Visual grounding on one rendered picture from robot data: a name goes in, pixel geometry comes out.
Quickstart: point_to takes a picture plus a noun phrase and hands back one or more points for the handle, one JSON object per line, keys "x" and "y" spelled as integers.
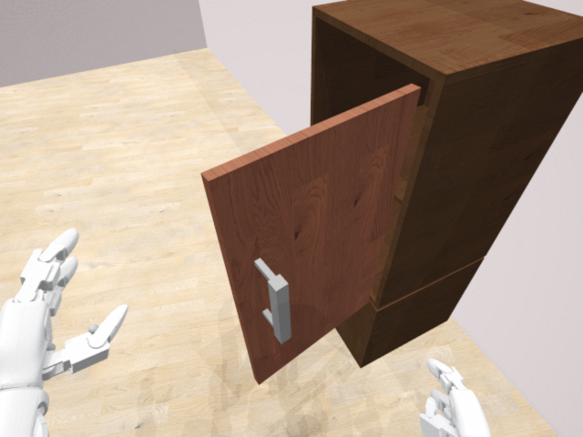
{"x": 279, "y": 318}

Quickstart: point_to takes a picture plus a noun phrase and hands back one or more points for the left robot forearm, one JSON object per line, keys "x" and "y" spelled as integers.
{"x": 22, "y": 412}

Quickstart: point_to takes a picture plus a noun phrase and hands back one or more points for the cupboard door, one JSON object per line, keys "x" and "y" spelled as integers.
{"x": 314, "y": 206}

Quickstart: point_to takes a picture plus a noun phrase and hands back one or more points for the right robot hand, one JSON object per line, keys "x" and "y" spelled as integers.
{"x": 463, "y": 413}

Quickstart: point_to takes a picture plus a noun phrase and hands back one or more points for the left robot hand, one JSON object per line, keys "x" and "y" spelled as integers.
{"x": 25, "y": 322}

